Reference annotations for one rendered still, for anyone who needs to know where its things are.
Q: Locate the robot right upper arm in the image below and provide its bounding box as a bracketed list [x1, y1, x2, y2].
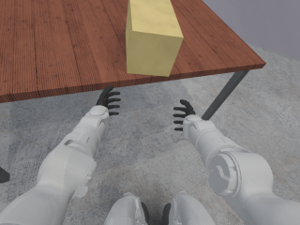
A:
[208, 151, 300, 225]

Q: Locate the left robot shin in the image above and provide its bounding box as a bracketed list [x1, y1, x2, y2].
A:
[123, 192, 148, 225]

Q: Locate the robot left upper arm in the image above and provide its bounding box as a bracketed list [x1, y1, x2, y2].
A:
[0, 144, 97, 225]

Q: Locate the table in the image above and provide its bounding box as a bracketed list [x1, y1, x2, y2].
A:
[0, 0, 266, 184]

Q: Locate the robot right hand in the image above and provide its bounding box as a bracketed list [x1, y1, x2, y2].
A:
[172, 99, 196, 131]

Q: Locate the carton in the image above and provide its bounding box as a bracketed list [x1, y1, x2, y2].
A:
[126, 0, 184, 77]

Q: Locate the robot left forearm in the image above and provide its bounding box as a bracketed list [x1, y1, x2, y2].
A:
[37, 105, 110, 183]

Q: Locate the robot right forearm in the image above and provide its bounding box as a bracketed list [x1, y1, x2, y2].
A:
[183, 114, 252, 171]

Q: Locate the robot left hand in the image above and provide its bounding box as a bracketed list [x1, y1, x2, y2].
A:
[96, 85, 121, 116]

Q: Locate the robot left foot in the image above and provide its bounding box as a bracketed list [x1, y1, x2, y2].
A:
[141, 202, 150, 225]

